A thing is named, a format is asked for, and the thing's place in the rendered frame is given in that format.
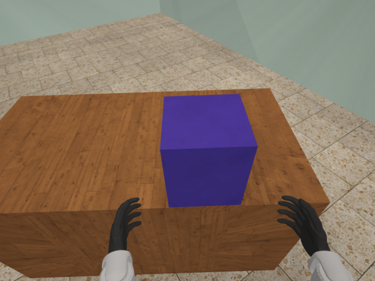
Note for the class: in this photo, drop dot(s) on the carton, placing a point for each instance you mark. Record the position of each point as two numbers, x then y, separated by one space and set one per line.
207 150

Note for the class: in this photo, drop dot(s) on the robot left hand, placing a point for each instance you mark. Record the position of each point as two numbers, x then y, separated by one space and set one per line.
120 228

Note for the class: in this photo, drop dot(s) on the robot right hand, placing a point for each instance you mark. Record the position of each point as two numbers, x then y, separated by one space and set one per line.
307 224

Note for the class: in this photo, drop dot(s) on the pedestal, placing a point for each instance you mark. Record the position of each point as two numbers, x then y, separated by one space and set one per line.
67 163

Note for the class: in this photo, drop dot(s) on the robot left forearm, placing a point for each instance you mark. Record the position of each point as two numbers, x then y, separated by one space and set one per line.
117 266

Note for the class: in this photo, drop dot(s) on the robot right forearm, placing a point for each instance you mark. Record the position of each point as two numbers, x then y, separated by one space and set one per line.
327 266

